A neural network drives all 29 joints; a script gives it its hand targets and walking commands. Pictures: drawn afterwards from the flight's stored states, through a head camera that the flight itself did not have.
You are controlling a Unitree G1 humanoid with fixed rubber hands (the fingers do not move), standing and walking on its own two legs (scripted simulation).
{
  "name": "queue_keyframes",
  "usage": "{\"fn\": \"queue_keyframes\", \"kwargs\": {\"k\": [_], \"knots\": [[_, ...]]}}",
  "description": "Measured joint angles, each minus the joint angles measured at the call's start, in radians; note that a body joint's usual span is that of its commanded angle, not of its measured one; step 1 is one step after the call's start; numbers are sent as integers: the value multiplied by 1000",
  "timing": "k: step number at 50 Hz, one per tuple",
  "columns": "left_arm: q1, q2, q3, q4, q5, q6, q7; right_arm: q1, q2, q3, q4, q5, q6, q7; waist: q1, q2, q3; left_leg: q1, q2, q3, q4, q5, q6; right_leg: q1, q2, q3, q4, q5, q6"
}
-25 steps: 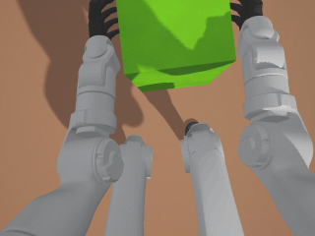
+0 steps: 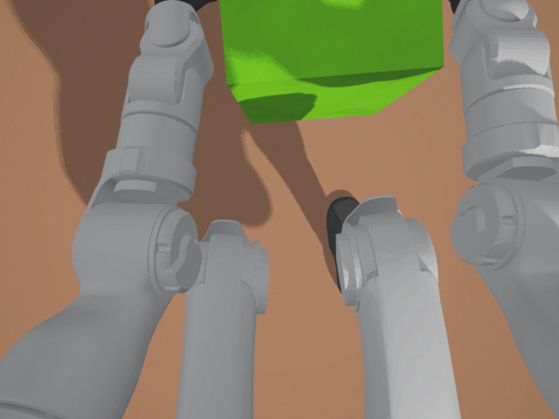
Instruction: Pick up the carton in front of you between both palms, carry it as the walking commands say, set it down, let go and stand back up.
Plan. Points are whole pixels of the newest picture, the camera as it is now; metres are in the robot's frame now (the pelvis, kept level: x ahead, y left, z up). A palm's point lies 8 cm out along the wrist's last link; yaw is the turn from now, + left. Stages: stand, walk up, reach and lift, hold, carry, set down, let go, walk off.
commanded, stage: set down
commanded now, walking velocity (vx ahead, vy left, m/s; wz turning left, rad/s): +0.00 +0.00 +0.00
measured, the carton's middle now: (315, 25) +0.53 -0.11 -0.26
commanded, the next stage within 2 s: none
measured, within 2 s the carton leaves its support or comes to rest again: rests again in 0.92 s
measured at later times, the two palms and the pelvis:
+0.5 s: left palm (173, 5) +0.55 +0.05 -0.16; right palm out of the picture +0.52 -0.26 -0.16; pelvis -0.01 +0.00 -0.01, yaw +0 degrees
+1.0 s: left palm (173, 32) +0.54 +0.06 -0.21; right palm (459, 20) +0.49 -0.27 -0.21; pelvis +0.00 +0.00 -0.01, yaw +0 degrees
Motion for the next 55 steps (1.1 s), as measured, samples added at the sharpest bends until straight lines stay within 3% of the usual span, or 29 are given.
{"fn": "queue_keyframes", "kwargs": {"k": [16,27,42,47,51,55], "knots": [[-52,-7,80,26,91,-2,-88,-43,-22,-92,28,-80,-7,97,0,5,52,-5,6,13,21,25,14,10,-17,-2,17,13,1],[-88,-2,120,50,141,-14,-146,-76,-31,-130,58,-112,-22,139,5,0,85,3,18,15,35,26,17,17,-21,-10,30,14,-7],[-104,0,125,61,174,-42,-175,-95,-53,-156,101,-122,-61,142,15,-7,113,8,34,20,57,8,25,23,-24,-15,50,-4,-6],[-91,34,40,107,129,-63,-154,-91,-78,-117,195,-81,-112,115,13,-16,144,19,40,23,65,-2,24,31,-27,-16,60,-13,-7],[-73,100,-86,129,-10,-95,-96,-67,-124,-32,257,46,-181,35,17,-14,195,29,55,24,71,-3,25,43,-37,-28,66,-18,-16],[-73,170,-194,100,-141,-104,-72,-60,-190,60,248,180,-215,0,22,-8,237,26,81,33,85,6,36,45,-55,-43,81,-16,-33]]}}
